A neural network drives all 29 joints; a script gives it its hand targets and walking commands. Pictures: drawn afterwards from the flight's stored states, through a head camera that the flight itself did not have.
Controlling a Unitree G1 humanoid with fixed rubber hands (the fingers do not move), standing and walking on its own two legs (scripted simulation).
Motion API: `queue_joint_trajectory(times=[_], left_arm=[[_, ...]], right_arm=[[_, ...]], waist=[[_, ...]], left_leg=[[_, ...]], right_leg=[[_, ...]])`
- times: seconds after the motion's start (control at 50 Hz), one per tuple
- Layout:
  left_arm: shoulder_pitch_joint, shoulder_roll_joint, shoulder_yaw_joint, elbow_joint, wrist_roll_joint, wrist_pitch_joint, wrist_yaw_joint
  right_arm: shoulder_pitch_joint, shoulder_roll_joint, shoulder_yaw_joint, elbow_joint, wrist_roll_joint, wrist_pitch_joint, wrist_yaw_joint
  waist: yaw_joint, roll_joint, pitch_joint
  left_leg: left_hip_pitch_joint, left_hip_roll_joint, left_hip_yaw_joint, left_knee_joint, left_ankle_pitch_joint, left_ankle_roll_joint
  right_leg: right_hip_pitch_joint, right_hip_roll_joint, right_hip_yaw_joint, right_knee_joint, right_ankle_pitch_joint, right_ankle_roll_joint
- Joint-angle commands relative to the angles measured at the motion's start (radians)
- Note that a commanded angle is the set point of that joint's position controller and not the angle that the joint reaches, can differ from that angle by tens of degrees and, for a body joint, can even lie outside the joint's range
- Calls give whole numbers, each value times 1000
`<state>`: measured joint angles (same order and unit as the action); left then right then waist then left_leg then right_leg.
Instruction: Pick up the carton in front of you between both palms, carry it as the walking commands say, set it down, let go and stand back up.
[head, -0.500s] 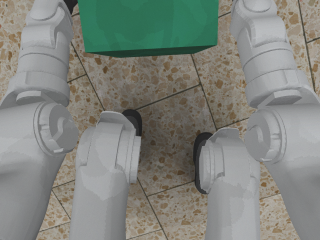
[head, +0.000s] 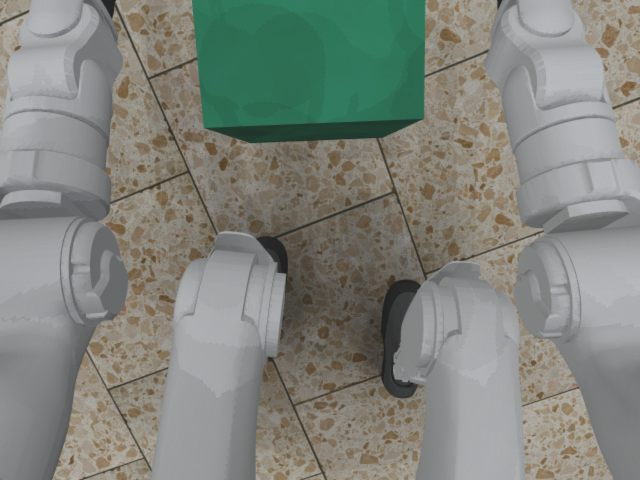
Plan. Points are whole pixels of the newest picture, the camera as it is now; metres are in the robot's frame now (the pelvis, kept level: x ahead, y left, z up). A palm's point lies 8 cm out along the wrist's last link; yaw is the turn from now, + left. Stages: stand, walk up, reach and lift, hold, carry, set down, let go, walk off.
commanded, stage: set down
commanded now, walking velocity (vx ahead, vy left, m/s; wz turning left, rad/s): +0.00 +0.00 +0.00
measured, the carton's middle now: (311, 49) +0.54 +0.10 -0.28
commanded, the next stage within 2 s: let go in 0.82 s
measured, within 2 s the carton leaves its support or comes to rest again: neither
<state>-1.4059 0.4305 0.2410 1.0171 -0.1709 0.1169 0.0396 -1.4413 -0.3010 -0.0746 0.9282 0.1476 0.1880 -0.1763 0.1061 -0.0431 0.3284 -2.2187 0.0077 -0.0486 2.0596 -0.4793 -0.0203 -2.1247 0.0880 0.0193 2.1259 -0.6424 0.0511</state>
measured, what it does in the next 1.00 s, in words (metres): rises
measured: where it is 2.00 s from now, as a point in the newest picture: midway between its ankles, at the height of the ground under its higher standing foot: (330, 336)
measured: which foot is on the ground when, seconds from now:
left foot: down 0.00-1.00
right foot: down 0.00-1.00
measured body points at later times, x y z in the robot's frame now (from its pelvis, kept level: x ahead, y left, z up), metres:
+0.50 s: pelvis +0.02 +0.01 +0.12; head +0.35 +0.05 +0.42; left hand +0.53 +0.31 +0.01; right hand +0.60 -0.08 +0.01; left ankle +0.13 +0.13 -0.37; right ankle +0.10 -0.12 -0.37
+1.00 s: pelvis +0.05 +0.01 +0.25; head +0.35 +0.05 +0.59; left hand +0.51 +0.30 +0.14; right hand +0.57 -0.10 +0.14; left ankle +0.13 +0.13 -0.37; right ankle +0.10 -0.12 -0.37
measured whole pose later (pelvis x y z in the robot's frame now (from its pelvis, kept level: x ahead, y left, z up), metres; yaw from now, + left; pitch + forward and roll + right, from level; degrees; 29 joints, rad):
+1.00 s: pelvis +0.05 +0.01 +0.25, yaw +1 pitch +44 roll -3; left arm -0.98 0.28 0.38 0.79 0.09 0.16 -0.09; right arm -1.02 -0.15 -0.27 0.76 -0.11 0.20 -0.10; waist 0.08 -0.03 -0.05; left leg -1.57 -0.01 -0.05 1.08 -0.27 0.00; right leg -1.49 0.06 0.06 1.10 -0.38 0.05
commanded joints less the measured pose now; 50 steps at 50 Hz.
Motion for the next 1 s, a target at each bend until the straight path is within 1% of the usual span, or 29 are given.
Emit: queue_joint_trajectory(times=[0.0, 0.06, 0.1, 0.14, 0.24, 0.3, 0.38, 0.44, 0.52, 0.6, 0.78, 0.84, 0.88, 0.92, 0.98], left_arm=[[-218, 122, 27, -98, 30, 7, -5], [-191, 83, 41, -85, 57, 4, -17], [-175, 71, 50, -89, 72, 1, -21], [-159, 66, 58, -103, 83, 2, -22], [-117, 82, 81, -176, 96, 20, -20], [-92, 94, 91, -232, 95, 41, -23], [-59, 95, 97, -297, 90, 67, -34], [-33, 87, 101, -323, 90, 79, -45], [-1, 70, 109, -323, 104, 84, -59], [27, 52, 122, -300, 126, 73, -70], [80, 12, 161, -261, 183, 41, -92], [118, -6, 172, -256, 214, 30, -103], [175, -8, 172, -271, 236, 27, -113], [244, -8, 164, -301, 257, 26, -125], [379, -7, 133, -370, 279, 26, -143]], right_arm=[[-250, -85, -68, -55, -43, -2, 7], [-215, -70, -111, -8, -82, -11, 21], [-198, -63, -129, 1, -98, -17, 28], [-185, -60, -137, -9, -104, -21, 32], [-170, -59, -127, -94, -97, -11, 34], [-162, -60, -116, -157, -92, 7, 35], [-138, -56, -110, -221, -92, 32, 38], [-108, -53, -113, -242, -99, 44, 43], [-64, -44, -129, -237, -115, 47, 52], [-28, -30, -145, -213, -133, 36, 63], [32, 7, -175, -180, -178, 8, 86], [81, 26, -195, -175, -210, -1, 90], [150, 43, -205, -196, -236, -1, 86], [232, 64, -207, -238, -260, 1, 78], [371, 97, -191, -336, -285, 2, 65]], waist=[[40, 45, -1243], [20, 58, -1196], [18, 60, -1205], [22, 56, -1234], [49, 28, -1368], [58, 12, -1451], [56, 5, -1530], [47, 11, -1541], [36, 23, -1498], [32, 28, -1441], [31, 7, -1356], [22, 9, -1339], [17, 14, -1367], [11, 19, -1400], [6, 35, -1424]], left_leg=[[801, -31, 113, -211, 271, -11], [770, -32, 106, -253, 262, -18], [778, -35, 105, -281, 273, -20], [799, -38, 106, -307, 291, -20], [892, -50, 116, -373, 366, -18], [965, -56, 119, -422, 417, -18], [1059, -63, 119, -487, 487, -20], [1116, -66, 117, -539, 520, -22], [1165, -67, 114, -616, 530, -24], [1192, -66, 112, -699, 530, -24], [1256, -61, 106, -883, 537, -18], [1299, -58, 103, -936, 546, -17], [1362, -58, 103, -967, 581, -16], [1435, -60, 102, -999, 622, -13], [1562, -60, 91, -1048, 677, -3]], right_leg=[[359, 36, -113, -280, 137, -18], [317, 30, -106, -324, 137, -16], [310, 29, -106, -351, 146, -14], [317, 30, -108, -375, 158, -11], [395, 40, -118, -440, 201, -6], [454, 48, -125, -492, 231, -3], [516, 58, -129, -567, 274, 0], [551, 60, -127, -624, 298, 0], [581, 56, -119, -709, 312, 2], [622, 48, -107, -796, 327, 4], [774, 30, -83, -980, 382, 10], [818, 27, -78, -1037, 402, 13], [875, 27, -76, -1073, 438, 17], [941, 29, -74, -1110, 481, 21], [1028, 29, -68, -1169, 529, 24]])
